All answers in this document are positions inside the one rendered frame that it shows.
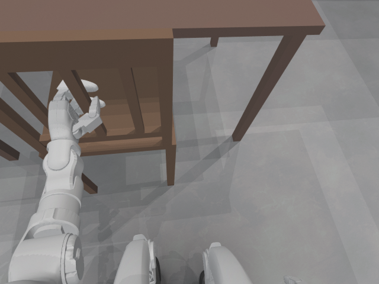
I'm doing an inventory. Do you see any left robot upper arm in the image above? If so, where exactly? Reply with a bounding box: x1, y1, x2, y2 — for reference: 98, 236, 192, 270
4, 233, 84, 284

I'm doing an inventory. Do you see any chair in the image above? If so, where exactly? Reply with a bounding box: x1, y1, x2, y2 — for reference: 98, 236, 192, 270
0, 28, 176, 194

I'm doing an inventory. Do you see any robot left hand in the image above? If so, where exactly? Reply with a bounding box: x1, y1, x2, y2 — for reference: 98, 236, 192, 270
48, 79, 105, 144

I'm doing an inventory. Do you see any robot left forearm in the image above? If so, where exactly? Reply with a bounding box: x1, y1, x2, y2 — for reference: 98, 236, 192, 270
8, 138, 84, 282

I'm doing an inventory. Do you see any table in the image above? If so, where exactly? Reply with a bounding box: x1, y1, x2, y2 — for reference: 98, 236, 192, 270
0, 0, 326, 161

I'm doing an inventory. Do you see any robot left thigh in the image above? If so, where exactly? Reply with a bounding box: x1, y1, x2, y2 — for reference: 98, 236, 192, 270
114, 239, 156, 284

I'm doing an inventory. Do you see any robot left shin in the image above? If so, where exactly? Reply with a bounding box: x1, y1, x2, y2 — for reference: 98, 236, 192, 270
126, 234, 156, 284

